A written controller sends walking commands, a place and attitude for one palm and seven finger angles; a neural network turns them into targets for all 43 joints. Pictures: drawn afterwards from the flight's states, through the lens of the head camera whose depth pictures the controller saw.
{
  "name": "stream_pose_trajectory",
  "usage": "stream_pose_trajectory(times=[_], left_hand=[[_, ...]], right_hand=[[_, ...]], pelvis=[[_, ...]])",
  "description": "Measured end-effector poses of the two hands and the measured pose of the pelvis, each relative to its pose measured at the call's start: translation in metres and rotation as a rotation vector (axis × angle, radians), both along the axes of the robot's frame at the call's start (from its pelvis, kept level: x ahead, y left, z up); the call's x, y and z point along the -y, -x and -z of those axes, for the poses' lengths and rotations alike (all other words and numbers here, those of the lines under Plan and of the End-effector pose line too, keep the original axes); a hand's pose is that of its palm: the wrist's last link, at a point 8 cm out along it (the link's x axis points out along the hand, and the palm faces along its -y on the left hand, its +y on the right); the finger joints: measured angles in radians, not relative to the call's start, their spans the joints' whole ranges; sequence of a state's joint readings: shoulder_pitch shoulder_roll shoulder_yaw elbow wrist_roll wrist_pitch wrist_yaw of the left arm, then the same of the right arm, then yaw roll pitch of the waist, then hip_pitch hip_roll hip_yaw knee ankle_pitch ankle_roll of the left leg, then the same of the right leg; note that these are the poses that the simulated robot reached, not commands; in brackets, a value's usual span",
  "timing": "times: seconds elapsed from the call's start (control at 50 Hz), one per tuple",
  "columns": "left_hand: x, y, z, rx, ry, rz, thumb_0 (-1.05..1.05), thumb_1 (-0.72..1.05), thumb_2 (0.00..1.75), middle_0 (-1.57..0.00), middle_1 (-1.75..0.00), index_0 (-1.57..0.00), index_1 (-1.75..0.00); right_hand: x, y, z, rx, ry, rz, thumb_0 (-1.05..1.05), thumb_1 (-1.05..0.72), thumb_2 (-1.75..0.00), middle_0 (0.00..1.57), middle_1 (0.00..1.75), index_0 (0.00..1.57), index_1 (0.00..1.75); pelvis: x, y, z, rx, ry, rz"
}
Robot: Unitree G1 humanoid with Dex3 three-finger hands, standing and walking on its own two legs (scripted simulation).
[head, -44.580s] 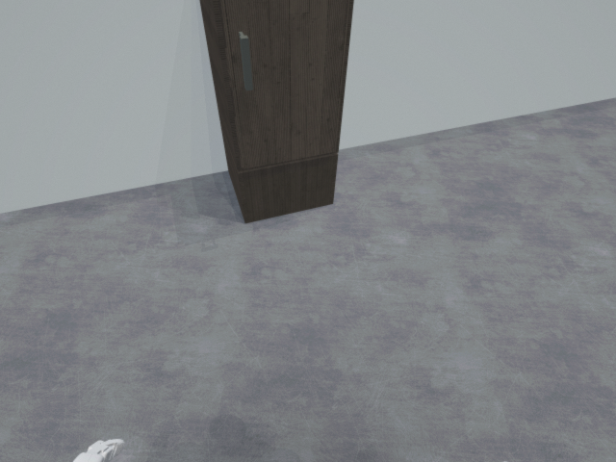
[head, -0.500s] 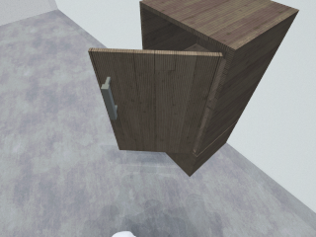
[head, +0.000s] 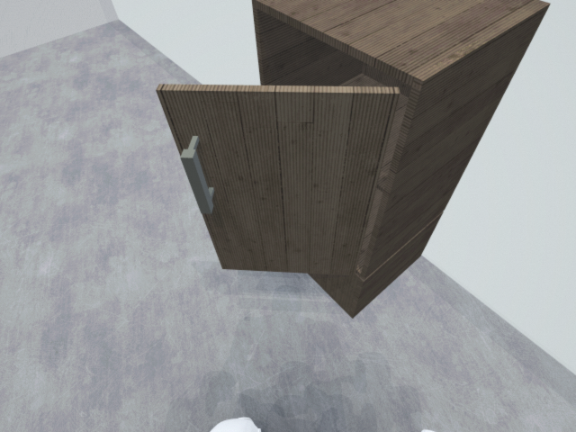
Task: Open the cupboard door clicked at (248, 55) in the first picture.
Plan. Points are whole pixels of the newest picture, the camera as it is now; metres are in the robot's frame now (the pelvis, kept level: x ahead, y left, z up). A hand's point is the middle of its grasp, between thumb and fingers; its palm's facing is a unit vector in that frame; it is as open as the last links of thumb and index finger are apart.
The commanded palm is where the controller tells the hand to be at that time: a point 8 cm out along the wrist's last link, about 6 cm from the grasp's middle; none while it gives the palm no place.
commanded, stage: come to a stop and stand still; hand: left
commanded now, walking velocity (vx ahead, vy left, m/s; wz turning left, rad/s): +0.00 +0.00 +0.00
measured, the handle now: (201, 176) +0.55 +0.22 -0.01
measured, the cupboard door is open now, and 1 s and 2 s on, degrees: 46 46 46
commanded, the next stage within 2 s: look again from close up in 0.60 s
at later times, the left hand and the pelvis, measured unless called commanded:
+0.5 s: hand out of the picture -0.04 +0.18 -0.16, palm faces +0.04 -0.98 -0.18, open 7.3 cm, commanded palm none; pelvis -0.04 +0.01 +0.01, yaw +0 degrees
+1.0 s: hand out of the picture -0.07 +0.18 -0.17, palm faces +0.03 -0.98 -0.18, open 7.4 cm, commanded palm none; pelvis -0.06 +0.02 +0.01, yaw +1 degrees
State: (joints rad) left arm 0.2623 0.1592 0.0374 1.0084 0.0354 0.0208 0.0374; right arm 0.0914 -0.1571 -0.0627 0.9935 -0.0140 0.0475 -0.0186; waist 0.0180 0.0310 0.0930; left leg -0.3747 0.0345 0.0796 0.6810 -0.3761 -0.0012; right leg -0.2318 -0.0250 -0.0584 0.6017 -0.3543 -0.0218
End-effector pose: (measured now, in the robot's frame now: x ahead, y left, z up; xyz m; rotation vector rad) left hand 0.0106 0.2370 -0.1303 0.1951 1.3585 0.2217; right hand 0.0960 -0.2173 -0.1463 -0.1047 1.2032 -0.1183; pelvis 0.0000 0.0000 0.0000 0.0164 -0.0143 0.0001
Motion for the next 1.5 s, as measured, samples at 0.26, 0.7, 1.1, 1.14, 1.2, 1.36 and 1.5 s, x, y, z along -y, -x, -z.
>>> stream_pose_trajectory(times=[0.26,0.7,1.1,1.14,1.2,1.36,1.5], left_hand=[[0.013,0.024,0.016,-0.001,0.093,-0.003,0.01,0.92,0.9,-0.2,-0.3,-0.21,-0.3],[0.02,0.085,0.006,-0.087,0.115,-0.016,0.0,0.91,0.9,-0.2,-0.3,-0.2,-0.3],[0.001,0.08,0.007,0.028,0.084,0.014,0.0,0.91,0.9,-0.2,-0.3,-0.2,-0.3],[0.0,0.081,0.007,0.029,0.082,0.014,0.0,0.91,0.9,-0.2,-0.3,-0.2,-0.3],[0.001,0.083,0.006,0.025,0.082,0.013,0.0,0.91,0.9,-0.2,-0.3,-0.2,-0.3],[0.009,0.093,0.008,0.0,0.097,0.007,0.0,0.91,0.9,-0.2,-0.3,-0.2,-0.3],[0.014,0.101,0.015,-0.026,0.125,-0.03,0.0,0.9,0.9,-0.2,-0.3,-0.2,-0.3]], right_hand=[[0.011,0.103,-0.016,-0.186,0.084,0.032,0.01,-0.91,-0.9,0.2,0.3,0.19,0.29],[-0.027,0.171,-0.013,-0.255,-0.005,0.053,0.01,-0.91,-0.9,0.2,0.3,0.2,0.29],[-0.022,0.154,-0.01,-0.104,0.025,0.009,0.02,-0.92,-0.9,0.2,0.3,0.2,0.29],[-0.021,0.155,-0.011,-0.106,0.025,0.008,0.01,-0.92,-0.9,0.2,0.3,0.2,0.29],[-0.021,0.158,-0.011,-0.113,0.023,0.007,0.01,-0.91,-0.9,0.2,0.3,0.2,0.29],[-0.019,0.167,-0.011,-0.145,0.016,0.008,0.01,-0.91,-0.9,0.2,0.3,0.2,0.29],[-0.018,0.173,-0.01,-0.188,0.026,0.013,0.01,-0.91,-0.9,0.2,0.3,0.2,0.29]], pelvis=[[0.0,0.024,-0.006,0.006,0.014,-0.001],[-0.009,0.045,-0.015,0.011,0.008,0.008],[-0.021,0.062,-0.008,0.027,0.009,-0.009],[-0.021,0.063,-0.008,0.027,0.008,-0.009],[-0.02,0.064,-0.009,0.027,0.008,-0.008],[-0.015,0.065,-0.009,0.028,0.01,-0.007],[-0.015,0.056,-0.005,0.022,0.017,-0.008]])
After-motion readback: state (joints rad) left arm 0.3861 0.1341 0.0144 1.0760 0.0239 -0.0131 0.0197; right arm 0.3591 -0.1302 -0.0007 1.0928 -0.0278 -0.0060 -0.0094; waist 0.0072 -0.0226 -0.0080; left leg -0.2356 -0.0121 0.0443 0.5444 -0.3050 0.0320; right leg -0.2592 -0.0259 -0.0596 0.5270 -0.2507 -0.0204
